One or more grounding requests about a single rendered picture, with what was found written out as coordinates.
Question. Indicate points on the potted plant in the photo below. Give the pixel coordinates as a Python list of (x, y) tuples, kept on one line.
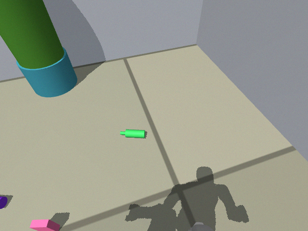
[(27, 30)]

